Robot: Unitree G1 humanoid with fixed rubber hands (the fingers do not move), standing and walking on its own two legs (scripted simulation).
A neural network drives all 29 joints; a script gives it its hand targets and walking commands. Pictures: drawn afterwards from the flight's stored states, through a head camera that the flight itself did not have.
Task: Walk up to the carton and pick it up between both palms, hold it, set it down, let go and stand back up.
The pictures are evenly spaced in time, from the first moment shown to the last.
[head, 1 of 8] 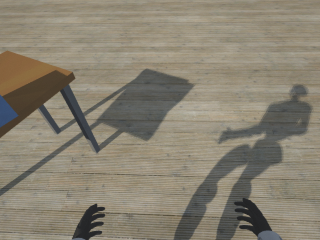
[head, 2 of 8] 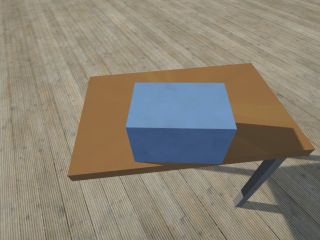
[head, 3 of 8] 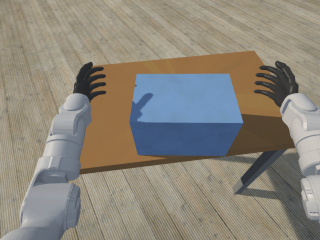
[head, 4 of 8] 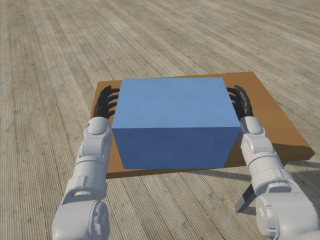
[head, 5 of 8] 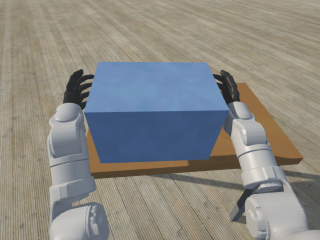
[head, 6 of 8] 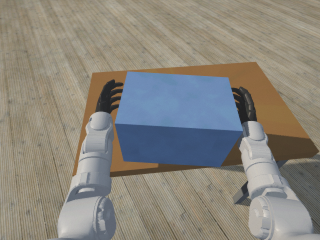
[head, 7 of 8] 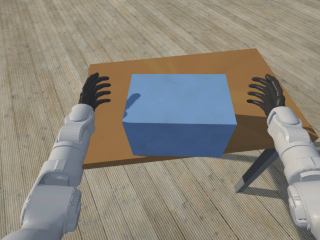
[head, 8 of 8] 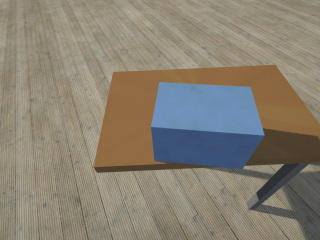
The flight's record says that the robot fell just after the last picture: no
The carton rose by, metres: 0.18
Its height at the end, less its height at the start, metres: +0.00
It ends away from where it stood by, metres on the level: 0.02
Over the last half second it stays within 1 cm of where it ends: yes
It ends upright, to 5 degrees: yes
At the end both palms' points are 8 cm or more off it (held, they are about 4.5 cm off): yes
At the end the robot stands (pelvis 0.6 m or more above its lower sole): yes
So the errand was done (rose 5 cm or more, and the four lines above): yes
